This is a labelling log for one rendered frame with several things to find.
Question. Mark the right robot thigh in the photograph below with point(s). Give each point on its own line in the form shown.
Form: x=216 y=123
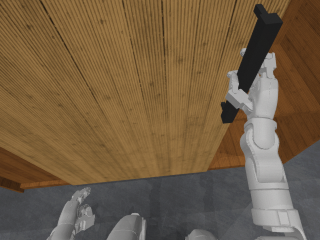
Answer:
x=199 y=234

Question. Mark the robot right hand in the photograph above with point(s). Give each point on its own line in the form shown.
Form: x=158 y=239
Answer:
x=263 y=91

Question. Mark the robot left hand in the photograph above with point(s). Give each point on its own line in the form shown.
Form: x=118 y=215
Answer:
x=80 y=217

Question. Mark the right robot forearm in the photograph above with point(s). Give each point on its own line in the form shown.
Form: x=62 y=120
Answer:
x=272 y=205

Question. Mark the wardrobe door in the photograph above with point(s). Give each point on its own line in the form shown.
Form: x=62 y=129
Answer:
x=97 y=91
x=19 y=170

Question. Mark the robot thigh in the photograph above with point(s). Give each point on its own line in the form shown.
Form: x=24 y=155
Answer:
x=199 y=234
x=130 y=227

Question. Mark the handle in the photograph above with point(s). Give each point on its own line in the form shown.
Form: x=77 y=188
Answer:
x=261 y=40

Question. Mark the left robot thigh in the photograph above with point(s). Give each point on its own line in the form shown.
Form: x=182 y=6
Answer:
x=130 y=227

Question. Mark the left robot forearm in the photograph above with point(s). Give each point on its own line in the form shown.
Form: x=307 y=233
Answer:
x=63 y=232

